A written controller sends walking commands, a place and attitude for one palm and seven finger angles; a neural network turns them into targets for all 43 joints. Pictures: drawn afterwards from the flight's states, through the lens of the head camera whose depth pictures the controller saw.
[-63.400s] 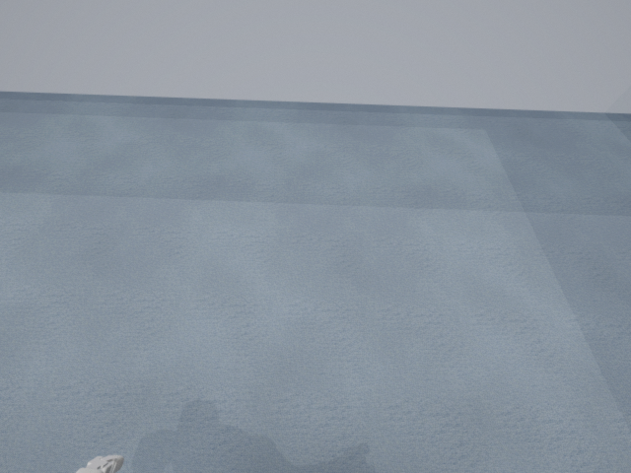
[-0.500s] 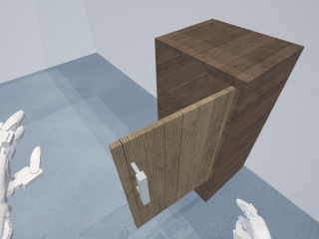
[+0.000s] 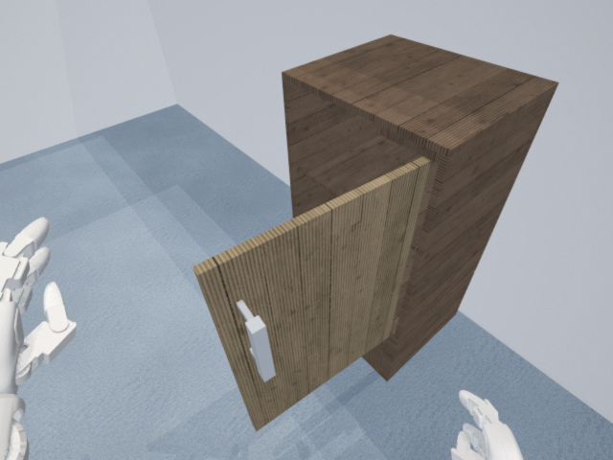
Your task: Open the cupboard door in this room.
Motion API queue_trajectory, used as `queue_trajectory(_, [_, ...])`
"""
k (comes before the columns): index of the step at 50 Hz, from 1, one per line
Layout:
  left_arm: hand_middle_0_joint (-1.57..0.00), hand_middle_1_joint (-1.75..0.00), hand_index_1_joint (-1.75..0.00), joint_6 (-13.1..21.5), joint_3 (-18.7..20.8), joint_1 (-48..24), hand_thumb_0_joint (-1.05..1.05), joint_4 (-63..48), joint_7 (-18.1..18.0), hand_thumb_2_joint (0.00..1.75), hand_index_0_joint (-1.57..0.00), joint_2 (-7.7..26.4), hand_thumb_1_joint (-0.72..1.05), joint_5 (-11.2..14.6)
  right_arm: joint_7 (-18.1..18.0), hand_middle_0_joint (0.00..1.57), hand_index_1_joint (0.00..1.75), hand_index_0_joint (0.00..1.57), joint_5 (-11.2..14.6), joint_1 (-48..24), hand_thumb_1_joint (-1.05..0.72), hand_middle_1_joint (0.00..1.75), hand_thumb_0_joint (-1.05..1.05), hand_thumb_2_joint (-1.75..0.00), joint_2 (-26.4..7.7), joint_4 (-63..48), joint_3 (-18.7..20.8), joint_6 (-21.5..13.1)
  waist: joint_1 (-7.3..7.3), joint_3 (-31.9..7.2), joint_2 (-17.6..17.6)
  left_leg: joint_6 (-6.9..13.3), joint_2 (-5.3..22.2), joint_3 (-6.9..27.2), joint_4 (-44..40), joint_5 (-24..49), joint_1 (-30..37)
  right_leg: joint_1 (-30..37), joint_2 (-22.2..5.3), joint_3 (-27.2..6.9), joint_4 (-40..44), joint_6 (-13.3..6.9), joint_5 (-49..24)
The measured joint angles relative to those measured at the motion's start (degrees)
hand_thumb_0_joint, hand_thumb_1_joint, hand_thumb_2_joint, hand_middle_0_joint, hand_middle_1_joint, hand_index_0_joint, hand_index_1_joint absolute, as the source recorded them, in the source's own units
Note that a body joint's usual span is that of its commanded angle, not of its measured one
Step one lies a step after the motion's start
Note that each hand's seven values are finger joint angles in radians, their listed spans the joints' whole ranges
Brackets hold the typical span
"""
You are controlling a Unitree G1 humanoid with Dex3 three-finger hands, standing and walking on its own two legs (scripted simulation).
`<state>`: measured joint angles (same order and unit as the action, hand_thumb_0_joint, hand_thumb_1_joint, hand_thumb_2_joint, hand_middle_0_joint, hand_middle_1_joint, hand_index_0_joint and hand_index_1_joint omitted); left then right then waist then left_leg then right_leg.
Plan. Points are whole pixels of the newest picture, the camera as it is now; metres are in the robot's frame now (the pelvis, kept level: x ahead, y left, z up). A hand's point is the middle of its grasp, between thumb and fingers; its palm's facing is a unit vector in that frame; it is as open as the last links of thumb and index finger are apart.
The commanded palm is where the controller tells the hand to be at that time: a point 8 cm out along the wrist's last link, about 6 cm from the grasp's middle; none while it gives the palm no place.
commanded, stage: step back with the hand held close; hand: left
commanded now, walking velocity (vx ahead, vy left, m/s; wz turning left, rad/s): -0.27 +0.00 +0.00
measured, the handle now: (255, 341) +0.31 +0.13 -0.06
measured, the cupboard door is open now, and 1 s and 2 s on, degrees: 84 84 84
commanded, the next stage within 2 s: stop stepping back and stand still in 1.18 s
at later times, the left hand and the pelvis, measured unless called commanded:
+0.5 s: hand (26, 369) +0.14 +0.28 +0.15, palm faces +0.40 -0.76 -0.52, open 7.4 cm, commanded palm +0.09 +0.32 +0.17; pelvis -0.06 +0.03 -0.01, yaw -1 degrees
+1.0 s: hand out of the picture +0.09 +0.31 +0.17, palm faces +0.47 -0.74 -0.48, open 7.4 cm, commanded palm +0.03 +0.34 +0.17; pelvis -0.10 +0.04 -0.01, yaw +1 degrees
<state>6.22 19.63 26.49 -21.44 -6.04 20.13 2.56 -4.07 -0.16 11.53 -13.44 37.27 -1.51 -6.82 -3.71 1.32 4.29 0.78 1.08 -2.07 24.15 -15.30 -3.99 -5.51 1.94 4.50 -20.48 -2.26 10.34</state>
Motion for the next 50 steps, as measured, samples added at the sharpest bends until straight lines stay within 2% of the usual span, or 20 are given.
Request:
queue_trajectory(4, [-0.21, -0.30, -0.30, 2.5, 2.2, 1.0, 0.02, -0.2, -0.3, 0.90, -0.21, 0.8, 0.89, -0.4, 0.1, 0.20, 0.30, 0.20, -0.3, -0.9, -0.90, 0.30, 0.02, -0.90, -0.2, -1.6, 0.2, 1.5, 1.59, -0.7, -0.3, 0.0, 0.3, -0.1, 1.2, 0.2, -3.9, -3.3, 0.3, -0.1, 0.2, -0.1, -1.2])
queue_trajectory(12, [-0.21, -0.30, -0.30, 3.1, 1.9, 5.3, 0.02, -3.3, -0.5, 0.90, -0.21, 2.8, 0.89, -0.5, -0.8, 0.20, 0.30, 0.20, 0.1, -1.1, -0.90, 0.30, 0.02, -0.90, -1.1, -3.4, 2.0, 4.1, 3.26, -0.7, -1.4, 1.0, -1.2, -1.7, 1.2, 1.7, -7.4, -8.6, -1.3, -1.5, -2.8, 0.9, -1.5])
queue_trajectory(18, [-0.21, -0.30, -0.30, 3.1, 3.0, 5.7, 0.02, -4.7, -1.3, 0.90, -0.21, 4.2, 0.89, -0.7, -1.2, 0.20, 0.30, 0.20, 0.4, -0.9, -0.90, 0.30, 0.02, -0.90, -0.6, -4.2, 2.3, 5.1, 3.29, -0.3, -2.6, 1.7, -1.8, -2.3, 2.9, 2.2, -9.7, -11.1, -2.0, -2.1, -4.7, 1.5, -2.1])
queue_trajectory(26, [-0.21, -0.30, -0.30, 4.4, 3.8, 5.3, 0.02, -6.6, -2.5, 0.90, -0.21, 3.7, 0.89, -2.2, -1.2, 0.20, 0.30, 0.20, 0.3, 0.2, -0.90, 0.30, 0.02, -0.90, 0.1, -5.5, 1.5, 4.2, 2.94, 0.1, -3.7, 2.7, -2.3, -2.2, 6.5, 2.4, -13.5, -14.3, -2.7, -2.1, -7.4, 2.1, -2.7])
queue_trajectory(29, [-0.21, -0.30, -0.30, 4.9, 4.2, 4.6, 0.02, -6.9, -2.9, 0.90, -0.21, 3.6, 0.89, -3.0, -1.3, 0.20, 0.30, 0.20, 0.0, 0.8, -0.90, 0.30, 0.02, -0.90, 0.5, -5.7, 1.3, 3.6, 3.16, 0.5, -4.1, 3.0, -2.7, -1.6, 8.1, 2.2, -14.8, -15.4, -2.2, -3.2, -9.2, 2.6, -2.2])
queue_trajectory(33, [-0.21, -0.30, -0.30, 5.6, 5.0, 3.6, 0.02, -7.2, -3.0, 0.90, -0.21, 3.4, 0.89, -3.8, -1.2, 0.20, 0.30, 0.20, -0.2, 1.5, -0.90, 0.30, 0.02, -0.90, 0.9, -5.6, 1.3, 3.0, 3.10, 1.1, -4.4, 3.2, -3.3, -0.8, 10.8, 1.7, -16.4, -16.7, -1.5, -4.5, -12.4, 2.2, -1.0])
queue_trajectory(36, [-0.21, -0.30, -0.30, 6.1, 5.6, 3.5, 0.02, -7.9, -3.0, 0.90, -0.21, 2.7, 0.89, -3.6, -0.8, 0.20, 0.30, 0.20, -0.3, 1.3, -0.90, 0.30, 0.02, -0.90, 1.0, -5.0, 1.3, 2.8, 2.63, 1.2, -4.3, 3.2, -3.0, -0.8, 13.3, -0.6, -17.9, -17.6, -1.2, -4.5, -13.2, 2.1, -1.0])
queue_trajectory(39, [-0.21, -0.30, -0.30, 6.4, 5.0, 3.1, 0.02, -9.1, -3.3, 0.90, -0.21, 2.4, 0.89, -2.8, -0.3, 0.20, 0.30, 0.20, -0.3, 0.6, -0.90, 0.30, 0.02, -0.90, 0.8, -4.1, 1.4, 2.7, 2.81, 1.2, -4.6, 2.3, -3.0, -0.4, 15.0, -3.1, -19.5, -18.4, -1.1, -4.3, -12.9, 2.0, -1.7])
queue_trajectory(42, [-0.21, -0.30, -0.30, 6.9, 4.6, 3.0, 0.02, -10.4, -3.7, 0.90, -0.21, 3.2, 0.89, -2.3, -0.2, 0.20, 0.30, 0.20, -0.3, -0.2, -0.90, 0.30, 0.02, -0.90, 0.6, -3.5, 1.4, 2.7, 3.38, 1.8, -5.4, 2.7, -3.1, -0.5, 14.5, -0.1, -20.3, -19.2, -1.4, -4.2, -13.0, 2.4, -2.4])
queue_trajectory(44, [-0.21, -0.30, -0.30, 7.2, 5.1, 3.2, 0.02, -10.8, -3.6, 0.90, -0.21, 4.0, 0.89, -2.7, -0.5, 0.20, 0.30, 0.20, -0.5, -0.4, -0.90, 0.30, 0.02, -0.90, 0.6, -3.7, 1.4, 2.5, 3.69, 2.2, -5.2, 3.7, -2.7, -0.7, 14.0, 3.0, -20.5, -20.2, -0.5, -5.0, -15.8, 2.8, 0.7])
queue_trajectory(47, [-0.22, -0.30, -0.30, 7.2, 6.1, 3.1, 0.02, -10.1, -3.4, 0.90, -0.21, 5.1, 0.89, -3.4, -0.8, 0.20, 0.30, 0.20, -1.2, 0.1, -0.90, 0.30, 0.02, -0.90, 1.7, -3.1, 2.0, 1.9, 4.38, 1.6, -4.3, 4.1, -2.1, 0.9, 12.3, 3.8, -20.6, -20.1, 2.4, -6.9, -29.1, 3.0, 7.8])
queue_trajectory(50, [-0.21, -0.30, -0.30, 7.2, 7.3, 3.9, 0.02, -9.9, -3.6, 0.90, -0.21, 5.6, 0.89, -2.5, -0.1, 0.20, 0.30, 0.20, -1.4, 0.7, -0.90, 0.30, 0.02, -0.90, 3.3, -1.7, 1.8, 0.7, 3.42, -0.5, -4.7, 3.4, -1.1, 1.1, 7.8, 6.5, -20.7, -15.9, 2.8, -6.6, -32.5, 2.6, 13.5])
